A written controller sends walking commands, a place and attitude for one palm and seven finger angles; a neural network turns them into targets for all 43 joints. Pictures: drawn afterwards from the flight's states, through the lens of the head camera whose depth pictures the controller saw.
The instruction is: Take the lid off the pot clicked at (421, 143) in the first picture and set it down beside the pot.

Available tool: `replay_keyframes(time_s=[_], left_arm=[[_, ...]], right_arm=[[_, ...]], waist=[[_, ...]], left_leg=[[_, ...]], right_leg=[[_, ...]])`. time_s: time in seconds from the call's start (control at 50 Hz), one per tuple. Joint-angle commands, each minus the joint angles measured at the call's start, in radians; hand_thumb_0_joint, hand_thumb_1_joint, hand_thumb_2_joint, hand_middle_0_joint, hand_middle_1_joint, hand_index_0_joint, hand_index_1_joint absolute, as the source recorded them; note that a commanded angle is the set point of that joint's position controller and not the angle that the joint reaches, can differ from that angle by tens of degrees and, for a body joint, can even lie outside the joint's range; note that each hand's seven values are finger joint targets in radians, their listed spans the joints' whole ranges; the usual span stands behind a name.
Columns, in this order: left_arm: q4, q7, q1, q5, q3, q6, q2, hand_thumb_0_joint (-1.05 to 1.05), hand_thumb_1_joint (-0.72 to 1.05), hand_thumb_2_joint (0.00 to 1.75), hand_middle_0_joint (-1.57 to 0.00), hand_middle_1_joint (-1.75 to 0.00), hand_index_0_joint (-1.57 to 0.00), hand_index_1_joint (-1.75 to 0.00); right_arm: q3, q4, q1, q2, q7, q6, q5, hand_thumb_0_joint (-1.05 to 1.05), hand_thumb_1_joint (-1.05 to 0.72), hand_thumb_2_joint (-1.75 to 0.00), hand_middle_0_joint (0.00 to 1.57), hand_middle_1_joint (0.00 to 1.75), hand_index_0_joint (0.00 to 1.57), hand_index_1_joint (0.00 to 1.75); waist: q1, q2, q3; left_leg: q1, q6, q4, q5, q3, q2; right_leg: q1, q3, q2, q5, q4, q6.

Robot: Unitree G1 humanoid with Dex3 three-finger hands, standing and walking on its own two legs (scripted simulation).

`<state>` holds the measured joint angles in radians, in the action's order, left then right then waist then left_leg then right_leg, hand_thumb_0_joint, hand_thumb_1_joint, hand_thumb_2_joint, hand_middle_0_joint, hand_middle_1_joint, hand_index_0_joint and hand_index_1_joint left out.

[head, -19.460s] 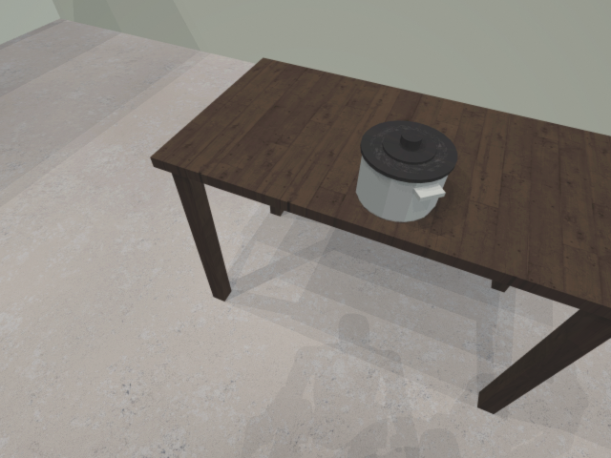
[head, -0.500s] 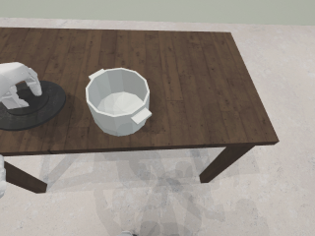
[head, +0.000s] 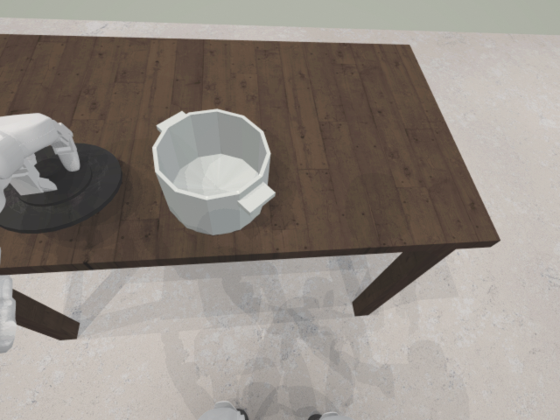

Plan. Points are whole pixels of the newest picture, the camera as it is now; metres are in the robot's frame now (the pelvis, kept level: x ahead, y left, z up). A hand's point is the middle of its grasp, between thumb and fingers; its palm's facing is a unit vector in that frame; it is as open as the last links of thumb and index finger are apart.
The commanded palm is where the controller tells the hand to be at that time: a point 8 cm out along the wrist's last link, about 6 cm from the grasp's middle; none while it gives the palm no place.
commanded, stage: lower the lid onto the table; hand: left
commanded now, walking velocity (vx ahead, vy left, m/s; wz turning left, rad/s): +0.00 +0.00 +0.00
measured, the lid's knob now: (49, 171) +0.48 +0.33 +0.02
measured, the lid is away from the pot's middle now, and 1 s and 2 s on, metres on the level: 0.24 0.25 0.25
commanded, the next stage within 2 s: open the fingers wide in 0.72 s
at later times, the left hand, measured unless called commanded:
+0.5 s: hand (45, 185) +0.45 +0.33 +0.01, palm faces -0.50 -0.10 -0.86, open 6.9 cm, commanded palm +0.51 +0.31 +0.08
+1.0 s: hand (46, 192) +0.45 +0.34 +0.00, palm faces -0.44 -0.12 -0.89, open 6.9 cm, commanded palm +0.48 +0.31 +0.05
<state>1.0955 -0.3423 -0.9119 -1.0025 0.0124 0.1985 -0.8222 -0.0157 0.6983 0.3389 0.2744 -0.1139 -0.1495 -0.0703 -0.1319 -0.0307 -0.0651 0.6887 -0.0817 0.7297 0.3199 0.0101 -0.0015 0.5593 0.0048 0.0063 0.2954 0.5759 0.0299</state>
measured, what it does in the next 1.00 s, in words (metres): stands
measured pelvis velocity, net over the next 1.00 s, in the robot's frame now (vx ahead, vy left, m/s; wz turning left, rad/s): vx -0.02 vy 0.03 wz -0.03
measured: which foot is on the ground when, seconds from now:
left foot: down 0.00-1.00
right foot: down 0.00-1.00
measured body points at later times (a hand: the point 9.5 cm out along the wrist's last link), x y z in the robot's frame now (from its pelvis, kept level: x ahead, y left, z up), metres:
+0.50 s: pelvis -0.01 +0.02 -0.01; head +0.11 +0.06 +0.42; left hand +0.48 +0.33 +0.06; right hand -0.03 -0.27 -0.11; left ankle +0.01 +0.06 -0.72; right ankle -0.02 -0.18 -0.71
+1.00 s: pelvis -0.02 +0.03 -0.03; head +0.09 +0.07 +0.41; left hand +0.47 +0.34 +0.05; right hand -0.04 -0.25 -0.13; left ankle +0.01 +0.06 -0.72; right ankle -0.02 -0.18 -0.71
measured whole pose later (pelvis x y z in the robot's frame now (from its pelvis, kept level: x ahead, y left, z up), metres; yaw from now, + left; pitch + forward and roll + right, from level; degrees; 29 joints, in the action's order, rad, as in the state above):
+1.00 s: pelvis -0.02 +0.03 -0.03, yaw -2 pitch +20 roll -7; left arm 1.16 -0.21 -0.95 -1.06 0.02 0.16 -0.79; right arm -0.02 0.67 0.37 0.26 -0.07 -0.19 -0.05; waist -0.16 -0.04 -0.11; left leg 0.89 -0.12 0.91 0.37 0.02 0.00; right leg 0.75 0.02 0.00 0.34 0.73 -0.01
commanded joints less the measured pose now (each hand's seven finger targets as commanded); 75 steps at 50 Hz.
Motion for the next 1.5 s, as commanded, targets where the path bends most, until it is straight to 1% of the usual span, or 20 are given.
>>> replay_keyframes(time_s=[0.0, 0.06, 0.12, 0.24, 0.36, 0.44, 0.54, 0.6, 0.64, 0.72, 0.78, 0.8, 0.84, 0.88, 0.92, 0.96, 1.04, 1.1, 1.14, 1.48], left_arm=[[-0.157, 0.056, -0.478, 0.015, 0.075, -0.008, -0.333, 0.00, 0.79, 0.85, -0.93, -1.03, -0.91, -1.03], [-0.197, 0.070, -0.496, -0.006, 0.085, -0.001, -0.346, 0.00, 0.79, 0.85, -0.93, -1.03, -0.91, -1.03], [-0.142, 0.074, -0.481, 0.003, 0.082, -0.002, -0.342, 0.00, 0.79, 0.85, -0.93, -1.03, -0.91, -1.03], [-0.219, 0.090, -0.530, -0.010, 0.101, 0.007, -0.369, 0.00, 0.79, 0.85, -0.93, -1.03, -0.91, -1.03], [-0.126, 0.103, -0.522, -0.016, 0.032, -0.017, -0.283, 0.00, 0.79, 0.85, -0.93, -1.03, -0.91, -1.03], [-0.196, 0.113, -0.541, -0.023, 0.077, -0.008, -0.325, 0.00, 0.79, 0.85, -0.93, -1.03, -0.91, -1.03], [-0.171, 0.126, -0.559, -0.026, 0.063, -0.018, -0.316, 0.00, 0.79, 0.85, -0.93, -1.03, -0.91, -1.03], [-0.096, 0.132, -0.544, -0.030, 0.008, -0.041, -0.234, 0.00, 0.79, 0.85, -0.93, -1.03, -0.91, -1.03], [-0.122, 0.133, -0.565, -0.037, 0.035, -0.039, -0.274, 0.00, 0.79, 0.85, -0.93, -1.03, -0.91, -1.03], [-0.052, 0.130, -0.537, -0.040, -0.005, -0.056, -0.211, 0.00, 0.79, 0.85, -0.93, -1.03, -0.91, -1.03], [-0.034, 0.128, -0.559, -0.046, -0.004, -0.064, -0.231, 0.00, 0.79, 0.85, -0.93, -1.03, -0.91, -1.03], [0.022, 0.128, -0.308, -0.047, 0.105, -0.053, -0.309, 0.00, 0.79, 0.85, -0.93, -1.03, -0.91, -1.03], [-0.118, 0.134, -0.396, -0.056, 0.074, -0.034, -0.284, 0.00, 0.75, 0.83, -0.89, -1.03, -0.87, -1.02], [-0.138, 0.150, -0.460, -0.058, 0.053, -0.044, -0.264, 0.00, 0.72, 0.82, -0.86, -1.03, -0.84, -1.02], [-0.076, 0.163, -0.431, -0.055, 0.078, -0.054, -0.307, 0.00, 0.68, 0.80, -0.83, -1.02, -0.81, -1.01], [-0.106, 0.167, -0.460, -0.056, 0.049, -0.064, -0.268, 0.00, 0.64, 0.79, -0.80, -1.01, -0.79, -1.01], [-0.139, 0.170, -0.469, -0.056, 0.046, -0.073, -0.252, 0.00, 0.56, 0.77, -0.74, -1.00, -0.73, -0.99], [-0.072, 0.167, -0.471, -0.047, 0.000, -0.094, -0.194, 0.00, 0.50, 0.76, -0.70, -0.98, -0.69, -0.98], [-0.118, 0.164, -0.510, -0.050, 0.013, -0.087, -0.224, 0.00, 0.46, 0.75, -0.67, -0.97, -0.66, -0.97], [-0.111, 0.154, -0.471, -0.032, -0.009, -0.081, -0.165, 0.00, 0.11, 0.67, -0.43, -0.89, -0.43, -0.89]], right_arm=[[0.066, -0.036, 0.134, 0.210, -0.016, 0.014, 0.000, 0.00, -0.90, -0.90, 0.20, 0.30, 0.20, 0.30], [0.068, -0.041, 0.144, 0.206, -0.017, 0.013, 0.005, 0.00, -0.90, -0.90, 0.20, 0.30, 0.20, 0.30], [0.063, -0.037, 0.148, 0.212, -0.018, 0.016, 0.003, 0.00, -0.90, -0.90, 0.20, 0.30, 0.20, 0.30], [0.068, -0.037, 0.169, 0.213, -0.023, 0.014, 0.013, 0.00, -0.90, -0.90, 0.20, 0.30, 0.20, 0.30], [0.065, -0.027, 0.172, 0.214, -0.010, 0.009, 0.011, 0.00, -0.90, -0.90, 0.20, 0.30, 0.20, 0.30], [0.071, -0.033, 0.192, 0.213, -0.012, 0.008, 0.020, 0.00, -0.90, -0.90, 0.20, 0.30, 0.20, 0.30], [0.067, -0.025, 0.196, 0.219, -0.009, 0.005, 0.021, 0.00, -0.90, -0.90, 0.20, 0.30, 0.20, 0.30], [0.069, -0.020, 0.195, 0.215, 0.003, 0.002, 0.019, 0.00, -0.90, -0.90, 0.20, 0.30, 0.20, 0.30], [0.069, -0.023, 0.204, 0.220, 0.002, 0.000, 0.023, 0.00, -0.90, -0.90, 0.20, 0.30, 0.20, 0.30], [0.067, -0.028, 0.209, 0.215, 0.010, -0.001, 0.020, 0.00, -0.90, -0.90, 0.20, 0.30, 0.20, 0.30], [0.064, -0.030, 0.212, 0.221, 0.011, -0.007, 0.019, 0.00, -0.90, -0.90, 0.20, 0.30, 0.20, 0.30], [0.062, -0.077, 0.198, 0.204, 0.021, -0.006, 0.014, 0.00, -0.90, -0.90, 0.20, 0.30, 0.20, 0.30], [0.067, -0.078, 0.178, 0.206, 0.027, -0.023, 0.026, 0.00, -0.90, -0.90, 0.20, 0.30, 0.20, 0.30], [0.077, -0.062, 0.178, 0.209, 0.032, -0.032, 0.023, 0.00, -0.90, -0.90, 0.20, 0.30, 0.20, 0.30], [0.066, -0.069, 0.181, 0.216, 0.027, -0.031, 0.017, 0.00, -0.90, -0.90, 0.20, 0.30, 0.20, 0.30], [0.070, -0.069, 0.175, 0.213, 0.031, -0.029, 0.017, 0.00, -0.90, -0.90, 0.20, 0.30, 0.20, 0.30], [0.075, -0.068, 0.176, 0.211, 0.035, -0.027, 0.017, 0.00, -0.90, -0.90, 0.20, 0.30, 0.20, 0.30], [0.073, -0.060, 0.172, 0.214, 0.037, -0.023, 0.015, 0.00, -0.90, -0.90, 0.20, 0.30, 0.20, 0.30], [0.070, -0.061, 0.175, 0.216, 0.033, -0.019, 0.016, 0.00, -0.90, -0.90, 0.20, 0.30, 0.20, 0.30], [0.078, -0.054, 0.180, 0.208, 0.038, -0.019, 0.017, 0.00, -0.90, -0.90, 0.20, 0.30, 0.20, 0.30]], waist=[[-0.014, -0.139, -0.426], [-0.005, -0.208, -0.477], [-0.014, -0.149, -0.428], [-0.017, -0.233, -0.520], [-0.032, -0.206, -0.430], [-0.025, -0.241, -0.536], [-0.034, -0.227, -0.501], [-0.044, -0.210, -0.437], [-0.042, -0.212, -0.478], [-0.052, -0.189, -0.444], [-0.061, -0.151, -0.433], [0.021, -0.152, -0.455], [0.002, -0.219, -0.523], [-0.019, -0.206, -0.484], [-0.020, -0.149, -0.453], [-0.014, -0.214, -0.450], [-0.010, -0.232, -0.488], [-0.035, -0.151, -0.415], [-0.026, -0.207, -0.447], [-0.033, -0.175, -0.438]], left_leg=[[-0.515, 0.007, -0.039, -0.456, -0.058, 0.021], [-0.560, 0.017, -0.029, -0.518, -0.069, 0.022], [-0.502, 0.011, -0.030, -0.445, -0.070, 0.027], [-0.586, 0.027, -0.008, -0.536, -0.090, 0.036], [-0.508, 0.025, -0.002, -0.429, -0.092, 0.036], [-0.586, 0.039, 0.017, -0.553, -0.114, 0.043], [-0.540, 0.036, 0.019, -0.471, -0.121, 0.046], [-0.498, 0.037, 0.025, -0.407, -0.124, 0.045], [-0.505, 0.035, 0.033, -0.426, -0.129, 0.045], [-0.478, 0.038, 0.051, -0.431, -0.140, 0.045], [-0.424, 0.028, 0.054, -0.320, -0.140, 0.043], [-0.414, 0.042, 0.049, -0.367, -0.138, 0.025], [-0.478, 0.062, 0.059, -0.477, -0.138, 0.038], [-0.479, 0.053, 0.056, -0.415, -0.143, 0.047], [-0.423, 0.044, 0.047, -0.348, -0.147, 0.040], [-0.449, 0.053, 0.029, -0.313, -0.157, 0.042], [-0.516, 0.065, 0.028, -0.364, -0.183, 0.051], [-0.447, 0.048, 0.022, -0.248, -0.175, 0.047], [-0.481, 0.054, 0.016, -0.273, -0.183, 0.049], [-0.497, 0.056, 0.038, -0.358, -0.172, 0.047]], right_leg=[[0.096, -0.082, -0.076, -0.173, -0.035, -0.066], [0.111, -0.082, -0.078, -0.179, -0.023, -0.073], [0.128, -0.085, -0.077, -0.148, -0.018, -0.071], [0.164, -0.083, -0.081, -0.152, -0.002, -0.071], [0.228, -0.087, -0.085, -0.094, 0.009, -0.073], [0.225, -0.087, -0.088, -0.128, 0.025, -0.073], [0.261, -0.088, -0.087, -0.090, 0.037, -0.074], [0.315, -0.094, -0.090, -0.052, 0.046, -0.075], [0.308, -0.091, -0.091, -0.059, 0.056, -0.075], [0.354, -0.097, -0.094, -0.048, 0.074, -0.076], [0.364, -0.096, -0.096, -0.014, 0.086, -0.073], [0.299, -0.102, -0.099, -0.011, 0.094, -0.086], [0.316, -0.095, -0.099, -0.051, 0.100, -0.085], [0.342, -0.092, -0.098, -0.030, 0.087, -0.078], [0.335, -0.092, -0.096, -0.015, 0.094, -0.078], [0.355, -0.093, -0.094, 0.007, 0.091, -0.082], [0.369, -0.091, -0.093, 0.003, 0.093, -0.082], [0.379, -0.092, -0.094, 0.024, 0.084, -0.076], [0.378, -0.089, -0.089, 0.021, 0.091, -0.080], [0.376, -0.092, -0.095, -0.011, 0.083, -0.078]])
